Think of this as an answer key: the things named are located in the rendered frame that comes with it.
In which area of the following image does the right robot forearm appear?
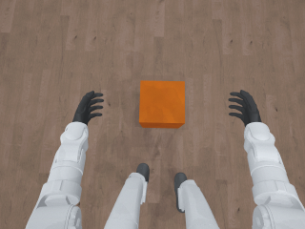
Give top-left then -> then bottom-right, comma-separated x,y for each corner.
243,122 -> 305,212

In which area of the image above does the robot left upper arm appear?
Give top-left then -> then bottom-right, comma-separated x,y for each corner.
28,204 -> 82,229

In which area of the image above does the robot right upper arm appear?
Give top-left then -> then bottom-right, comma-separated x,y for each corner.
252,203 -> 305,229

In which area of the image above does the carton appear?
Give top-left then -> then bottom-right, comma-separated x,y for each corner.
139,80 -> 185,129

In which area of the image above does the robot shin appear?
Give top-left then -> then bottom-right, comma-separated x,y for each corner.
179,179 -> 199,188
125,173 -> 145,182

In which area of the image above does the left robot shin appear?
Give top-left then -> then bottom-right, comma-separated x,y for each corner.
125,173 -> 145,182

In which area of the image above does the right robot shin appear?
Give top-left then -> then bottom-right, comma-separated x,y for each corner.
179,179 -> 199,188

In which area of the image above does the left robot forearm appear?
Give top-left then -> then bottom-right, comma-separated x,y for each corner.
25,121 -> 89,229

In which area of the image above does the robot right hand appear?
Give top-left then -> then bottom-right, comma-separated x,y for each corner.
228,90 -> 262,127

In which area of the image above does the robot left hand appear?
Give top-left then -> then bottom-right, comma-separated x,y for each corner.
72,91 -> 104,125

